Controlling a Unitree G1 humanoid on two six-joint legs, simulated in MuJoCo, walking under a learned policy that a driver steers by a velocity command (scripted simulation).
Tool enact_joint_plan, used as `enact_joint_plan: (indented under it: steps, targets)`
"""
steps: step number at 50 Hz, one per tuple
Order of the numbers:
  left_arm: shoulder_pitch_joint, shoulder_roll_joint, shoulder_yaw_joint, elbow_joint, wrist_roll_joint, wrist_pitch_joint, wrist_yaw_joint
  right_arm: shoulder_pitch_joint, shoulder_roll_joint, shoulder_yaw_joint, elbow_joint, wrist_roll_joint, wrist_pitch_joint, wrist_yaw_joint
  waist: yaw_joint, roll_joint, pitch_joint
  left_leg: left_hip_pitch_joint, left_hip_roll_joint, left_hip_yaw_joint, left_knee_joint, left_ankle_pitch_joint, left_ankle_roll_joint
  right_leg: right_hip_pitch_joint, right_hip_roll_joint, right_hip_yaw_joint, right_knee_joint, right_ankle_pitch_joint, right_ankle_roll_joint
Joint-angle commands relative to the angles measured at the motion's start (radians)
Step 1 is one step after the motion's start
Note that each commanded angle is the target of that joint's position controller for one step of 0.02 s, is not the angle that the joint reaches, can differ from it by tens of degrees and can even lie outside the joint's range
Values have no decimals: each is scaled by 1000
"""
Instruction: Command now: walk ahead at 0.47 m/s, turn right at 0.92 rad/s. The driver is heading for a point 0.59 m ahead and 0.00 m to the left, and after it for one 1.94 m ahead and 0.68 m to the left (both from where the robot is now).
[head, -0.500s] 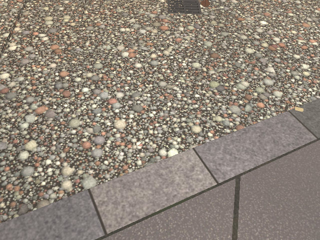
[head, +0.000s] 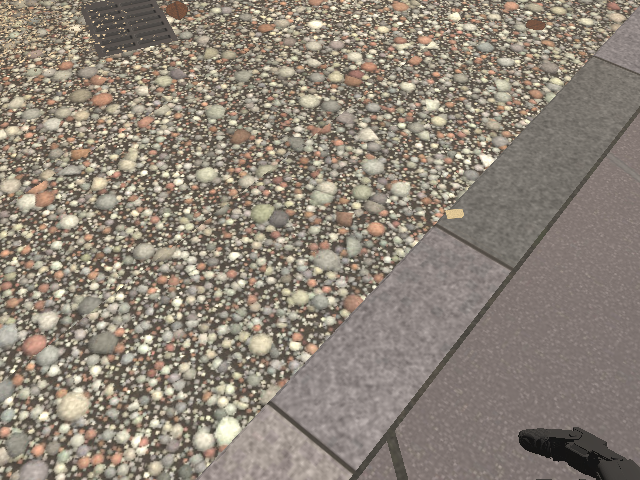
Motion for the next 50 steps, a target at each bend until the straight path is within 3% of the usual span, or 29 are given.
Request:
enact_joint_plan:
  steps: [1, 2, 4, 6, 8, 9, 10, 11, 12, 13, 14, 15, 16, 18, 21, 24, 26, 27, 28, 29, 30, 31, 33, 35, 39, 40, 42, 44, 50]
  targets:
    - [-172, 132, 29, -161, -41, -66, 19, -23, -146, -57, -97, 7, -23, -18, -99, 119, 10, 53, -56, 86, -323, 93, -38, -177, -207, 329, -221, 683, -92]
    - [-145, 150, 39, -149, -39, -45, 35, -79, -97, -43, -122, -2, -23, -19, -69, 89, -24, 91, -103, 115, -478, 178, -40, -170, -157, 280, -169, 714, -42]
    - [-41, 152, 51, -114, -34, 3, 58, -112, -69, -44, -142, 19, -18, -16, -3, 13, -135, 238, -216, 163, -694, 407, -34, -139, -99, 268, -93, 657, 82]
    - [-17, 115, 47, -109, -32, 30, 68, -117, -97, -66, -160, 47, -11, -9, 1, -85, -160, 326, -253, 136, -783, 487, -31, -121, -93, 334, -24, 526, 138]
    - [-106, 96, 46, -155, -30, 29, 71, -33, -151, -96, -145, 42, -10, -15, -68, -130, -195, 425, -218, 92, -875, 572, -14, -75, -92, 353, 131, 500, 174]
    - [-158, 77, 40, -183, -22, 25, 68, 117, -167, -107, -102, 26, -14, -19, -144, -135, -280, 576, -157, 81, -939, 730, 14, -55, -70, 306, 312, 473, 206]
    - [-123, -24, 8, -205, 15, 29, 61, 240, -181, -101, -71, 9, -11, -22, -150, -7, -423, 834, 88, -116, -804, 987, 104, -174, -38, 235, 618, -188, 227]
    - [33, -51, -6, -222, 32, 26, 52, 256, -196, -89, -88, -35, -4, -12, -73, 231, -510, 950, 318, -452, -734, 1487, 270, -324, 33, 232, 911, -595, 255]
    - [189, 56, 3, -219, -8, 27, 26, 188, -237, -102, -73, -16, -5, -1, 14, 295, -597, 955, 488, -729, -758, 1073, 450, -422, -63, 311, 1136, -458, 269]
    - [90, 130, 15, -202, -21, 47, 20, 56, -186, -102, -129, -6, 4, -6, -17, 172, -509, 848, 394, -647, -832, 612, 449, -481, -149, 242, 1172, -340, 287]
    - [-65, 155, 22, -220, -9, 64, 28, 6, -110, -74, -144, -5, 25, -17, -50, 52, -375, 663, 274, -478, -890, 354, 372, -481, -176, 180, 1097, -242, 288]
    - [-133, 141, 22, -241, 0, 79, 40, 0, -103, -56, -133, -3, 42, -18, -39, -13, -283, 486, 191, -378, -930, 267, 314, -423, -181, 150, 1030, -197, 285]
    - [-159, 109, 11, -261, 3, 80, 39, -8, -124, -59, -108, 5, 52, -15, -19, -15, -189, 353, 126, -289, -957, 272, 276, -371, -188, 134, 904, -183, 274]
    - [-148, 27, -18, -263, 6, 62, 35, 15, -141, -70, -65, 2, 54, -3, -8, 50, -156, 246, 41, -132, -982, 440, 246, -252, -190, 64, 637, -198, 262]
    - [-175, 0, -39, -256, 16, 42, 37, 58, -168, -85, -25, 14, 64, 5, -32, 129, -246, 315, 78, -116, -964, 632, 291, -139, -213, 40, 385, -163, 254]
    - [-190, 52, -27, -245, 8, 60, 28, 71, -189, -89, -21, 23, 85, 6, -39, 153, -235, 288, 110, -159, -986, 261, 291, -56, -221, 43, 218, -51, 221]
    - [-192, 45, -24, -242, 18, 66, 17, 82, -174, -79, -15, 28, 96, 3, -21, 151, -182, 169, 81, -147, -996, -14, 236, 69, -205, 17, 47, 31, 172]
    - [-205, 53, -23, -253, 29, 65, 16, 121, -152, -70, 2, 25, 95, 4, -21, 132, -166, 104, 57, -124, -986, -117, 181, 133, -226, 39, -8, 29, 142]
    - [-190, 72, -25, -263, 51, 61, 21, 158, -108, -53, 15, 14, 88, 11, -25, 40, -166, 4, 5, -74, -896, -190, 110, 223, -356, 175, -86, 11, 96]
    - [-200, 101, -19, -243, 79, 54, 17, 151, -89, -55, -9, 32, 81, 13, -54, -175, -151, 75, -98, 80, -776, -114, 63, 12, -488, 315, -195, -166, 16]
    - [-226, 115, -9, -251, 73, 39, 17, 115, -152, -71, -14, 36, 80, 6, -23, -208, -115, 119, -103, 110, -610, -62, 36, -75, -508, 365, -295, -441, -11]
    - [-215, 179, 16, -244, 52, 26, 24, 103, -211, -95, -24, 50, 81, 4, -4, -252, -75, 10, -121, 134, -432, -58, 33, -47, -540, 424, -343, -535, -22]
    - [-205, 140, 10, -225, 18, -11, 38, 170, -228, -121, 4, 66, 89, -5, -25, -201, -31, -250, -78, 45, -198, -32, 37, 105, -565, 453, -357, -523, -7]
    - [-185, 88, 0, -214, 5, -43, 45, 187, -178, -114, 14, 62, 79, 0, -31, -128, -41, -357, -47, 29, -134, 71, 40, 217, -556, 359, -353, -407, 33]
    - [-149, 81, 7, -198, 21, -70, 48, 148, -145, -111, -16, 53, 71, 15, -12, -115, -63, -347, 10, 83, -99, 195, 3, 216, -544, 179, -381, -269, 54]
    - [-93, 105, 11, -176, 63, -62, 33, 116, -150, -112, -18, -46, 105, 62, -3, -33, -52, -275, -12, 126, -118, 177, 3, 138, -529, 115, -417, -274, 61]
    - [-115, 123, 23, -176, 65, -65, 22, 111, -145, -112, -35, -20, 132, 107, -20, -129, -25, -237, 12, 127, -191, 209, 8, 103, -532, 35, -433, -272, 84]
    - [-128, 138, 31, -175, 62, -72, 24, 90, -156, -112, -47, -6, 139, 125, -31, -153, -12, -185, 36, 136, -292, 227, 27, 89, -555, -20, -445, -291, 105]
    - [-73, 173, 46, -128, 69, -56, 23, 23, -170, -97, -61, -15, 127, 126, -10, -125, 37, 56, 7, 281, -547, 31, 156, 96, -580, -180, -394, -244, 120]
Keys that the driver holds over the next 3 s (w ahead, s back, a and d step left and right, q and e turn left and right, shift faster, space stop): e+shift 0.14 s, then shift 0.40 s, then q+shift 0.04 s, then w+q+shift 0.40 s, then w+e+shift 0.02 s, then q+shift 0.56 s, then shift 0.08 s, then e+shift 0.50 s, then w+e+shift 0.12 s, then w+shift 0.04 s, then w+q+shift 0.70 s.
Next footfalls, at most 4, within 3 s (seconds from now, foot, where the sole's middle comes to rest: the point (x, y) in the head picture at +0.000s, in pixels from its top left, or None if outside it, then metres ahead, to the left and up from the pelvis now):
0.20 left None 0.39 0.12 -0.76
0.54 right None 0.24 -0.07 -0.76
1.06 left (239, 457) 0.50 0.21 -0.76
1.50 right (262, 314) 0.86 0.21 -0.80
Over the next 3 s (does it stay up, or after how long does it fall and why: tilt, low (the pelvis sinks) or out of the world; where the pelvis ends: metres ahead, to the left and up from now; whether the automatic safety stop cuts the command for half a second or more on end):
stays up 1.19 0.28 -0.03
